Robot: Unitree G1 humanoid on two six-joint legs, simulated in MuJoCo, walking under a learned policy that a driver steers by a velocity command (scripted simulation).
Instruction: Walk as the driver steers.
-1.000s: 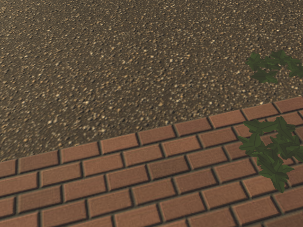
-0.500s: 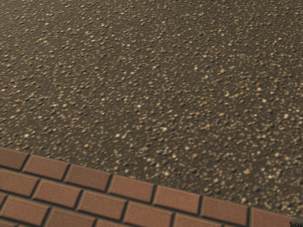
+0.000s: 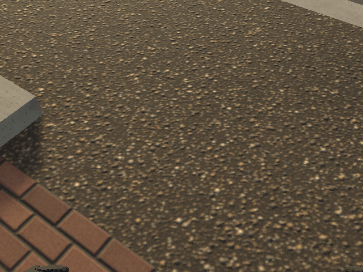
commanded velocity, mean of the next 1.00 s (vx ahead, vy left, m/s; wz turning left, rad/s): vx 0.01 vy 0.00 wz -0.39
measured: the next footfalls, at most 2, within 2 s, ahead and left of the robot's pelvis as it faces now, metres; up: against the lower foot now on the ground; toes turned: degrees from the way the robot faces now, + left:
right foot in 0.04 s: +0.12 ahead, -0.14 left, +0.00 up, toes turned +7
left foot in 0.40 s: +0.04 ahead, +0.09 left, +0.00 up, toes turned -15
